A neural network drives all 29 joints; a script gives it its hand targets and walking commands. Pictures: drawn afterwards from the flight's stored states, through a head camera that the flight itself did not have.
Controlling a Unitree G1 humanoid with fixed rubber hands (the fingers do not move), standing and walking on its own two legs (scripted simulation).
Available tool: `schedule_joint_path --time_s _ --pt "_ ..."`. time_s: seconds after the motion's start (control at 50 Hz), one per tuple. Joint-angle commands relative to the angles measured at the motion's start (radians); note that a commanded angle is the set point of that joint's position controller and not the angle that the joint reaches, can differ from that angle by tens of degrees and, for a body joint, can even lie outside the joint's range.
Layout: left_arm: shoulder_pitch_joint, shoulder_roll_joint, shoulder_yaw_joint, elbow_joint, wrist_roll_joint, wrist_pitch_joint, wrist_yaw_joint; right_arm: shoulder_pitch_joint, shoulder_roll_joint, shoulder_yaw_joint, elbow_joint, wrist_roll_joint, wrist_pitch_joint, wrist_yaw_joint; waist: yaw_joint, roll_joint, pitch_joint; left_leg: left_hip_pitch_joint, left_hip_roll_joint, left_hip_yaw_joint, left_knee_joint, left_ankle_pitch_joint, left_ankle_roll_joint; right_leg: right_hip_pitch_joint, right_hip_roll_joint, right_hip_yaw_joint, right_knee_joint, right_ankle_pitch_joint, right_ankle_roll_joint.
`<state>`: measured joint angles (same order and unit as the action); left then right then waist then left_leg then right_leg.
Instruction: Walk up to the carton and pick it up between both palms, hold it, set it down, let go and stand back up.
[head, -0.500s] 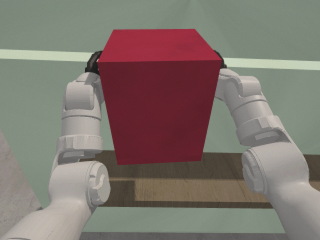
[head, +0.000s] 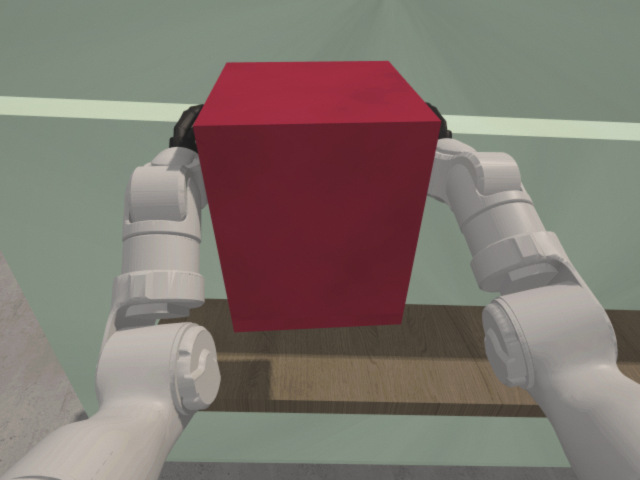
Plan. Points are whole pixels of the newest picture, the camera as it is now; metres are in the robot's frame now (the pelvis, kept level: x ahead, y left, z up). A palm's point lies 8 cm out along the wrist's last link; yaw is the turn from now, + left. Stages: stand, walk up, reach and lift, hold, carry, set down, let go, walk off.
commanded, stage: hold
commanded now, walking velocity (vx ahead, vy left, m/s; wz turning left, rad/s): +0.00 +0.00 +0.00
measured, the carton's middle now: (313, 192) +0.36 +0.01 +0.26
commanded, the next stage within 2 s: none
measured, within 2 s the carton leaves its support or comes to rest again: neither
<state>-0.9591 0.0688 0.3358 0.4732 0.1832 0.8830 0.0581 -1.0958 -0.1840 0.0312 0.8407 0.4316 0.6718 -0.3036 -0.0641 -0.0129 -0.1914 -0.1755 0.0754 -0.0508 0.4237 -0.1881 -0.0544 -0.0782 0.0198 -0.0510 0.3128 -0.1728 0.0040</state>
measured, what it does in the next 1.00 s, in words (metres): stands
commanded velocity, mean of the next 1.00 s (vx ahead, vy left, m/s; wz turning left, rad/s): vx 0.00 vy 0.00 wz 0.00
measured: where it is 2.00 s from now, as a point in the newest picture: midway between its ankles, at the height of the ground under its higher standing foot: outside the picture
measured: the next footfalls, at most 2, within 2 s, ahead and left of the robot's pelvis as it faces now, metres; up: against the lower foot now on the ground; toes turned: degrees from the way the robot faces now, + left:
none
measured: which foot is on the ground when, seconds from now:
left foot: down 0.00-1.00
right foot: down 0.00-1.00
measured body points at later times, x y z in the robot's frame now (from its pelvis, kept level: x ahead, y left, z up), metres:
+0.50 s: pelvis +0.00 +0.00 +0.00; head -0.10 +0.02 +0.44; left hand +0.38 +0.16 +0.29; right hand +0.38 -0.14 +0.30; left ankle +0.03 +0.15 -0.74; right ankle +0.00 -0.12 -0.74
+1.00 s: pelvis +0.00 +0.00 +0.00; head -0.10 +0.03 +0.44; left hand +0.38 +0.16 +0.29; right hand +0.38 -0.14 +0.30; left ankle +0.03 +0.15 -0.74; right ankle +0.00 -0.12 -0.74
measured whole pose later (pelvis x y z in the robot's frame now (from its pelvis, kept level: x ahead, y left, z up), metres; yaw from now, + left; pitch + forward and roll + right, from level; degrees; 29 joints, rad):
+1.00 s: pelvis +0.00 +0.00 +0.00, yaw +0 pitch -4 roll -2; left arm -0.97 0.07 0.34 0.49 0.19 0.88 0.06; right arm -1.11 -0.18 0.02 0.87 0.43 0.67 -0.30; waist -0.07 -0.01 -0.20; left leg -0.17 0.07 -0.05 0.42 -0.19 -0.05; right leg -0.08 0.02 -0.05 0.31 -0.18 0.01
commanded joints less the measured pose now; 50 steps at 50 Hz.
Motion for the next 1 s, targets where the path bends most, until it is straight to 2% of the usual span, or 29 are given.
schedule_joint_path --time_s 0.0,0.04,0.06,0.08,0.1,0.14,0.2,0.22,0.24,0.26,0.34,0.38,0.4,0.42,0.5,0.54,0.56,0.58,0.6,0.62,0.68,0.7,0.74,0.78,0.82,0.86,0.88,0.9,0.98 --pt "-0.944 -0.644 -0.394 -0.194 -0.208 -0.101 -0.143 -0.973 0.694 0.168 -0.458 0.186 -0.045 0.134 -0.021 0.091 -0.405 0.175 -0.116 0.018 -0.027 0.255 -0.014 0.043 0.08 0.043 -0.038 0.195 0.05" --pt "-0.967 -0.634 -0.387 -0.211 -0.208 -0.109 -0.139 -0.919 0.702 0.142 -0.378 0.155 -0.04 0.141 -0.023 0.092 -0.368 0.158 -0.112 0.019 -0.045 0.213 -0.013 0.016 0.072 0.042 -0.04 0.157 0.048" --pt "-0.951 -0.648 -0.391 -0.221 -0.205 -0.11 -0.136 -0.931 0.703 0.154 -0.421 0.163 -0.047 0.142 -0.008 0.121 -0.392 0.168 -0.115 0.024 -0.031 0.259 -0.018 0.024 0.074 0.045 -0.032 0.198 0.045" --pt "-0.949 -0.649 -0.387 -0.212 -0.199 -0.109 -0.129 -0.954 0.706 0.173 -0.438 0.176 -0.049 0.144 0.001 0.11 -0.385 0.164 -0.118 0.023 -0.036 0.244 -0.014 0.027 0.074 0.042 -0.035 0.177 0.046" --pt "-0.948 -0.616 -0.352 -0.185 -0.18 -0.107 -0.129 -0.922 0.713 0.167 -0.368 0.17 -0.038 0.146 0.005 0.1 -0.34 0.153 -0.123 0.028 -0.047 0.2 -0.002 0.02 0.07 0.045 -0.047 0.139 0.054" --pt "-0.939 -0.656 -0.408 -0.195 -0.2 -0.109 -0.134 -0.918 0.686 0.143 -0.38 0.159 -0.046 0.145 -0.029 0.126 -0.359 0.165 -0.117 0.017 -0.033 0.248 -0.025 0.019 0.076 0.044 -0.042 0.187 0.04" --pt "-0.884 -0.628 -0.323 -0.087 -0.145 -0.092 -0.148 -0.922 0.683 0.13 -0.31 0.132 -0.039 0.144 -0.001 0.078 -0.232 0.103 -0.114 0.026 -0.071 0.153 0.004 0.024 0.067 0.051 -0.058 0.099 0.049" --pt "-0.885 -0.623 -0.322 -0.112 -0.152 -0.098 -0.151 -0.893 0.674 0.12 -0.295 0.127 -0.04 0.147 -0.011 0.082 -0.236 0.1 -0.119 0.027 -0.069 0.155 0.004 0.027 0.062 0.05 -0.056 0.118 0.045" --pt "-0.875 -0.6 -0.285 -0.032 -0.126 -0.091 -0.16 -0.941 0.683 0.118 -0.272 0.117 -0.043 0.146 0.009 0.064 -0.2 0.064 -0.122 0.034 -0.084 0.066 0.02 0.027 0.056 0.06 -0.072 0.043 0.052" --pt "-0.865 -0.604 -0.299 -0.067 -0.129 -0.094 -0.165 -0.935 0.673 0.104 -0.302 0.121 -0.044 0.142 -0.008 0.065 -0.232 0.079 -0.118 0.026 -0.08 0.104 0.018 0.026 0.058 0.055 -0.058 0.085 0.049" --pt "-0.931 -0.63 -0.364 -0.159 -0.193 -0.113 -0.152 -0.959 0.696 0.156 -0.395 0.162 -0.051 0.137 -0.017 0.081 -0.385 0.143 -0.126 0.021 -0.032 0.252 -0.003 0.066 0.076 0.049 -0.034 0.22 0.051" --pt "-0.93 -0.637 -0.362 -0.186 -0.203 -0.116 -0.147 -0.979 0.719 0.181 -0.45 0.166 -0.056 0.136 0.0 0.058 -0.422 0.157 -0.127 0.022 -0.027 0.27 0.004 0.074 0.081 0.04 -0.034 0.218 0.054" --pt "-0.92 -0.63 -0.344 -0.138 -0.182 -0.111 -0.141 -0.971 0.708 0.17 -0.404 0.158 -0.051 0.136 0.002 0.081 -0.37 0.155 -0.127 0.025 -0.036 0.257 0.004 0.062 0.079 0.045 -0.046 0.204 0.055" --pt "-0.936 -0.618 -0.331 -0.123 -0.177 -0.113 -0.145 -0.947 0.716 0.149 -0.375 0.148 -0.044 0.137 -0.009 0.062 -0.343 0.143 -0.127 0.026 -0.046 0.197 0.009 0.039 0.074 0.043 -0.055 0.153 0.056" --pt "-0.969 -0.65 -0.383 -0.211 -0.22 -0.124 -0.136 -0.972 0.732 0.175 -0.445 0.164 -0.064 0.146 -0.008 0.075 -0.427 0.151 -0.122 0.023 -0.027 0.239 -0.001 0.061 0.083 0.043 -0.032 0.188 0.048" --pt "-0.947 -0.649 -0.381 -0.17 -0.212 -0.115 -0.138 -0.969 0.707 0.158 -0.411 0.16 -0.056 0.141 -0.025 0.083 -0.385 0.151 -0.123 0.021 -0.03 0.23 -0.005 0.038 0.075 0.045 -0.039 0.188 0.052" --pt "-0.913 -0.636 -0.355 -0.12 -0.196 -0.108 -0.141 -0.985 0.694 0.147 -0.406 0.155 -0.055 0.141 -0.011 0.077 -0.349 0.147 -0.121 0.024 -0.042 0.203 0.002 0.016 0.073 0.048 -0.054 0.147 0.051" --pt "-0.903 -0.633 -0.347 -0.082 -0.18 -0.104 -0.143 -0.966 0.682 0.125 -0.368 0.144 -0.052 0.138 -0.023 0.092 -0.291 0.123 -0.122 0.023 -0.055 0.173 0.003 0.009 0.067 0.049 -0.057 0.125 0.053" --pt "-0.89 -0.639 -0.338 -0.089 -0.171 -0.105 -0.147 -0.996 0.706 0.151 -0.419 0.146 -0.057 0.138 0.004 0.065 -0.31 0.116 -0.124 0.028 -0.048 0.178 0.014 0.03 0.067 0.051 -0.054 0.138 0.054" --pt "-0.869 -0.625 -0.31 -0.057 -0.159 -0.104 -0.151 -0.98 0.706 0.146 -0.389 0.137 -0.052 0.134 0.003 0.046 -0.278 0.109 -0.126 0.032 -0.055 0.159 0.02 0.029 0.07 0.051 -0.063 0.111 0.055" --pt "-0.911 -0.638 -0.366 -0.176 -0.199 -0.11 -0.149 -0.93 0.694 0.156 -0.41 0.157 -0.045 0.131 -0.027 0.077 -0.385 0.162 -0.125 0.025 -0.036 0.26 -0.004 0.068 0.077 0.042 -0.039 0.217 0.052" --pt "-0.892 -0.62 -0.334 -0.121 -0.183 -0.105 -0.148 -0.966 0.693 0.16 -0.407 0.167 -0.046 0.129 -0.005 0.07 -0.358 0.162 -0.131 0.025 -0.041 0.233 0.006 0.051 0.075 0.045 -0.049 0.187 0.063" --pt "-0.9 -0.628 -0.347 -0.18 -0.197 -0.111 -0.143 -0.963 0.723 0.183 -0.455 0.181 -0.049 0.127 -0.005 0.07 -0.417 0.178 -0.136 0.026 -0.023 0.297 0.009 0.078 0.078 0.045 -0.041 0.258 0.064" --pt "-0.907 -0.653 -0.389 -0.199 -0.203 -0.102 -0.144 -0.955 0.691 0.168 -0.456 0.171 -0.053 0.124 -0.028 0.113 -0.39 0.187 -0.127 0.019 -0.019 0.301 -0.017 0.061 0.08 0.038 -0.037 0.243 0.048" --pt "-0.902 -0.639 -0.356 -0.148 -0.176 -0.094 -0.146 -0.951 0.672 0.151 -0.402 0.163 -0.043 0.131 -0.014 0.119 -0.313 0.151 -0.121 0.027 -0.046 0.225 -0.015 0.025 0.075 0.044 -0.053 0.15 0.046" --pt "-0.881 -0.609 -0.337 -0.132 -0.165 -0.099 -0.149 -0.907 0.686 0.133 -0.344 0.148 -0.037 0.133 -0.015 0.072 -0.268 0.119 -0.122 0.025 -0.055 0.196 -0.002 0.03 0.067 0.044 -0.053 0.149 0.053" --pt "-0.885 -0.632 -0.355 -0.144 -0.161 -0.094 -0.155 -0.896 0.672 0.131 -0.334 0.151 -0.035 0.138 -0.025 0.097 -0.289 0.137 -0.116 0.024 -0.061 0.204 -0.01 0.035 0.071 0.044 -0.052 0.148 0.045" --pt "-0.897 -0.607 -0.343 -0.142 -0.167 -0.098 -0.152 -0.919 0.678 0.14 -0.35 0.148 -0.039 0.14 -0.012 0.067 -0.304 0.127 -0.118 0.029 -0.059 0.196 0.001 0.042 0.072 0.045 -0.053 0.147 0.05" --pt "-0.909 -0.626 -0.362 -0.174 -0.188 -0.102 -0.145 -0.942 0.701 0.167 -0.396 0.171 -0.04 0.14 -0.007 0.07 -0.344 0.147 -0.121 0.021 -0.038 0.255 -0.004 0.058 0.081 0.037 -0.038 0.198 0.054"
